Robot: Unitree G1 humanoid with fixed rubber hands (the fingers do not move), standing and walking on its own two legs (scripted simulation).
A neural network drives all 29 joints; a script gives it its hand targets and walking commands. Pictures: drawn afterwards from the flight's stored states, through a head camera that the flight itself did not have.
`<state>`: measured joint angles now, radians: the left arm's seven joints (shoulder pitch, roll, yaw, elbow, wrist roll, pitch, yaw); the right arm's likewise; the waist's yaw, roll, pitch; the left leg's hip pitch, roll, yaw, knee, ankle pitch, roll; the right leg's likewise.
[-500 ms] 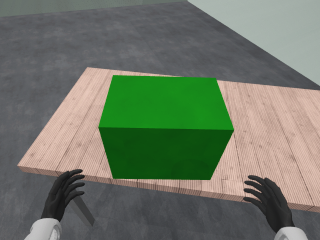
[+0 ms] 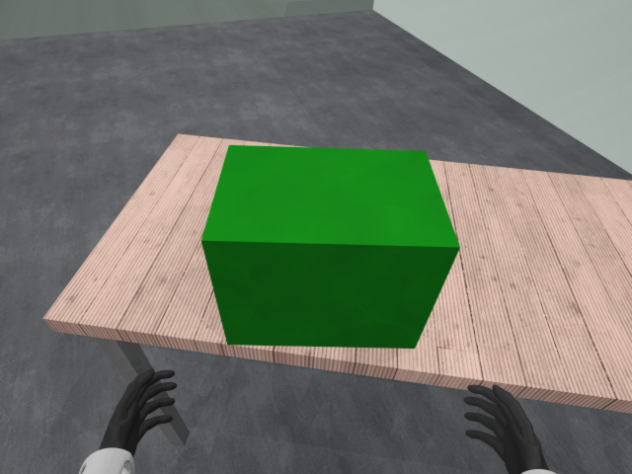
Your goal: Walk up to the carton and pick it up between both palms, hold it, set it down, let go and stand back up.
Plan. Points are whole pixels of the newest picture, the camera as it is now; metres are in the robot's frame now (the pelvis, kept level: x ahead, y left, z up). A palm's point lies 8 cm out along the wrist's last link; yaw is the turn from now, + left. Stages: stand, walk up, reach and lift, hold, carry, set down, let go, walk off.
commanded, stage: set down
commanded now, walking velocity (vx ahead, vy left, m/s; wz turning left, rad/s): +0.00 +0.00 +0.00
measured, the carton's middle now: (324, 249) +0.44 +0.02 +0.05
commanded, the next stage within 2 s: let go in 0.66 s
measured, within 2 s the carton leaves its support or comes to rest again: neither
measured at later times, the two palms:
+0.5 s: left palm (132, 467) +0.16 +0.24 -0.07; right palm out of the picture +0.17 -0.22 -0.07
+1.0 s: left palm (150, 463) +0.17 +0.22 -0.08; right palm out of the picture +0.15 -0.23 -0.08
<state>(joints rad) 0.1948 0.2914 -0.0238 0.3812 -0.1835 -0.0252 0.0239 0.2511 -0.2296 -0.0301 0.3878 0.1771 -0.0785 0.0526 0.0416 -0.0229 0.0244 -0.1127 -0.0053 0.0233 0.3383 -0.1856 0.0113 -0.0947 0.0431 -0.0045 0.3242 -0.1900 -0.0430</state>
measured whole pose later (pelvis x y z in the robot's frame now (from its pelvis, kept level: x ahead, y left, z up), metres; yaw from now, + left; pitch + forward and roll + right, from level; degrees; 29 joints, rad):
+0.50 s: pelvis +0.01 +0.00 +0.00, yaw +0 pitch -3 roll +0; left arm 0.25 0.25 0.01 0.46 -0.06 0.05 0.00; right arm 0.24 -0.18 0.00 0.61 0.06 -0.16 0.02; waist 0.03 -0.02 0.04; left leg -0.07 0.00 0.03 0.34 -0.21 0.01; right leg -0.05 0.05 0.00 0.32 -0.21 -0.04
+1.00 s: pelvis +0.01 +0.00 +0.00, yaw -1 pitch -4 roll +0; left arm 0.17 0.21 0.00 0.55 0.00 0.10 0.02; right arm 0.16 -0.19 -0.02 0.77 0.00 -0.22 0.03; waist 0.00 -0.02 0.07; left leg -0.09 0.01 0.04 0.39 -0.23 0.01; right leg -0.08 0.05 0.00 0.37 -0.22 -0.04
